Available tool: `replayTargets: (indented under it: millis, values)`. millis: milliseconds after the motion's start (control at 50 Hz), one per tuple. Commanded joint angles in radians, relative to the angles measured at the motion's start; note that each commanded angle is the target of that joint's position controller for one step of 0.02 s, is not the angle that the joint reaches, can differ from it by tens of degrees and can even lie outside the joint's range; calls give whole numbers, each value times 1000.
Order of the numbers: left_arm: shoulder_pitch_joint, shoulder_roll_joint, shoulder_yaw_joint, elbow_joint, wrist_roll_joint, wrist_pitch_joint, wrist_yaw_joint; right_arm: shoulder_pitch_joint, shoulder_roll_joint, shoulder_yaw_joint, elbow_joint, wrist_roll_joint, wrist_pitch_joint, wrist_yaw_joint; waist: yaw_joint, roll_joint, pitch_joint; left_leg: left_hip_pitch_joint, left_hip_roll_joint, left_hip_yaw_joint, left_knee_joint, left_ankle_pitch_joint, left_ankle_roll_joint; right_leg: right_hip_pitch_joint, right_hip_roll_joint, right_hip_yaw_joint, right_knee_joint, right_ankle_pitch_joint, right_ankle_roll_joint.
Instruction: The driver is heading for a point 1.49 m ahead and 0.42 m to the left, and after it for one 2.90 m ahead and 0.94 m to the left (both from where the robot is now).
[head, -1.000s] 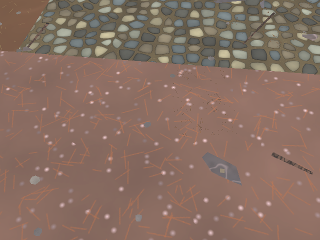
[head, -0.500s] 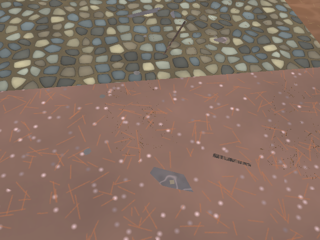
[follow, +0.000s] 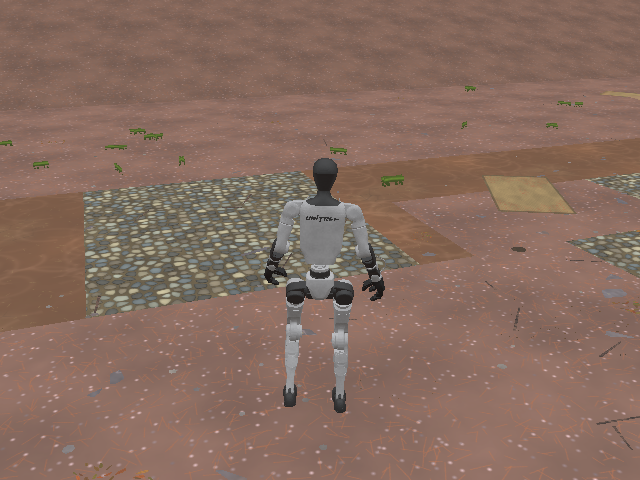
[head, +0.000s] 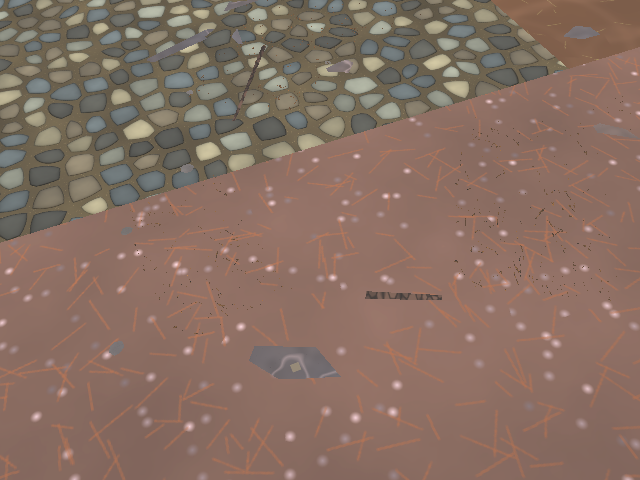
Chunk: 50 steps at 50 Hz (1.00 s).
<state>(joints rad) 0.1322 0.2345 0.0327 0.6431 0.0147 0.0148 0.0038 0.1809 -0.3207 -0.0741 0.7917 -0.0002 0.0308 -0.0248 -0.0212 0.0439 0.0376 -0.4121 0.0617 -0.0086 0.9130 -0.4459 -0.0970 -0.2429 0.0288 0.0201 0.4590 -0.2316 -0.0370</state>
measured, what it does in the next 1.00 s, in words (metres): steps on the spot: left foot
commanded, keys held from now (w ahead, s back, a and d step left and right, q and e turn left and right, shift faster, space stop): no key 1.00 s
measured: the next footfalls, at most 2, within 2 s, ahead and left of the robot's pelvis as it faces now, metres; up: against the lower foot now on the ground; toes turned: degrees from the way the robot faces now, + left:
left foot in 0.12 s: +0.03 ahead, +0.15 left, +0.00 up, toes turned +0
left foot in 1.72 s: +0.43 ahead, +0.14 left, +0.00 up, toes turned +2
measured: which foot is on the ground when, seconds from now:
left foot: up 0.00-0.10, down 0.12-1.00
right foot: down 0.00-1.00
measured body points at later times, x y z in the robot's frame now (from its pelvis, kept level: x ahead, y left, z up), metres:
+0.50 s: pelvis +0.00 +0.02 +0.00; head +0.00 +0.02 +0.45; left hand +0.10 +0.28 -0.13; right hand +0.10 -0.24 -0.13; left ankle -0.01 +0.15 -0.74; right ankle +0.00 -0.10 -0.74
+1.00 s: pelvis +0.00 +0.03 +0.00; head +0.01 +0.03 +0.45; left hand +0.05 +0.29 -0.15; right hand +0.05 -0.23 -0.15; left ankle -0.01 +0.15 -0.74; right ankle +0.00 -0.10 -0.74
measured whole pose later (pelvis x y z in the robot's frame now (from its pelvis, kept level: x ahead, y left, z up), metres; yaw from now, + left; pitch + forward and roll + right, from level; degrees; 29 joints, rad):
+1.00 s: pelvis +0.00 +0.03 +0.00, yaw +0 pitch -2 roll +0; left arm 0.18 0.23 0.04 1.08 0.00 0.02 0.04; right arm 0.22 -0.23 -0.01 1.03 -0.01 -0.01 -0.03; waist 0.00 0.00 0.04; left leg -0.17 0.00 0.01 0.48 -0.28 0.00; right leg -0.19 0.00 0.04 0.47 -0.25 0.02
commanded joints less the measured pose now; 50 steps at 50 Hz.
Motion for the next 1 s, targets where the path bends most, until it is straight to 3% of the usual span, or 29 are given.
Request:
replayTargets:
  millis: [20,80,120,140,160,180,200,220,260,460,720,1000]
  values:
    - [-41,139,39,-39,0,-12,6,-15,-40,-1,-56,1,-12,-1,19,-190,-111,49,5,-6,-126,32,-4,93,-215,155,-92,442,-178]
    - [-43,137,34,-10,-4,-7,4,-4,-46,2,-48,4,-14,3,19,-183,-105,135,-5,3,-308,99,13,79,-226,202,-87,329,-182]
    - [-30,111,23,19,-13,-11,2,33,-48,9,-30,-15,-22,8,-12,-136,-91,278,-2,-9,-527,358,46,12,-184,189,-83,176,-113]
    - [3,100,19,34,0,-18,-1,38,-94,4,-34,-25,-25,5,11,-72,-94,336,61,-81,-527,516,71,-25,-138,161,-55,75,-61]
    - [45,105,25,38,8,-24,-6,15,-158,-13,-20,-12,-25,4,73,59,-79,291,72,-68,-472,457,115,-22,-72,96,-67,5,-23]
    - [-2,117,23,46,12,-21,-2,-6,-104,-4,-22,-6,-29,11,35,61,-67,195,56,-71,-501,287,137,44,-45,61,-45,-14,10]
    - [-36,129,29,49,5,-16,2,-14,-71,6,-20,-14,-35,14,24,45,-42,157,44,-69,-523,219,127,59,-44,58,-27,-10,15]
    - [-42,118,29,55,1,-10,9,-21,-64,10,-13,-20,-41,12,25,42,-39,144,36,-63,-530,211,112,67,-50,59,-21,9,10]
    - [-24,111,29,72,1,2,15,-12,-49,17,0,-17,-55,10,23,34,-28,155,24,-50,-522,231,96,55,-53,67,-26,44,4]
    - [22,107,36,194,-7,-6,25,10,-42,28,61,-10,-54,-3,13,-46,-26,194,1,-32,-507,267,103,57,-54,59,-34,112,23]
    - [49,111,31,331,-12,-5,39,24,-28,37,148,-6,-50,-4,19,-40,-16,202,-20,-15,-521,300,106,78,-54,45,-42,144,30]
    - [62,96,18,421,-14,-5,42,63,-19,47,211,-5,-48,-10,21,-42,-4,198,-30,-11,-531,297,111,71,-50,30,-52,134,35]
